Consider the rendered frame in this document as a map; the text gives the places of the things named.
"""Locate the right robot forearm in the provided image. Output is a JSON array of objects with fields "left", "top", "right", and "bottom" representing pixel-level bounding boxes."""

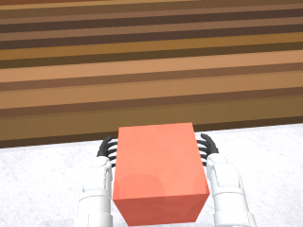
[{"left": 206, "top": 153, "right": 257, "bottom": 227}]

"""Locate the left robot forearm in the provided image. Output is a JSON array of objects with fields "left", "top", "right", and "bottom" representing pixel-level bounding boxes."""
[{"left": 73, "top": 156, "right": 114, "bottom": 227}]

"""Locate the right robot hand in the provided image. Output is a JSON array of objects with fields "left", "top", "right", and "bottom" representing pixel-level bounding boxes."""
[{"left": 196, "top": 133, "right": 219, "bottom": 166}]

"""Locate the left robot hand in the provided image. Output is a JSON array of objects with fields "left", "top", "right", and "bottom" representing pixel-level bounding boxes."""
[{"left": 97, "top": 135, "right": 118, "bottom": 167}]

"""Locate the carton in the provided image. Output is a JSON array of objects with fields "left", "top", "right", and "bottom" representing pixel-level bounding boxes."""
[{"left": 112, "top": 122, "right": 210, "bottom": 227}]

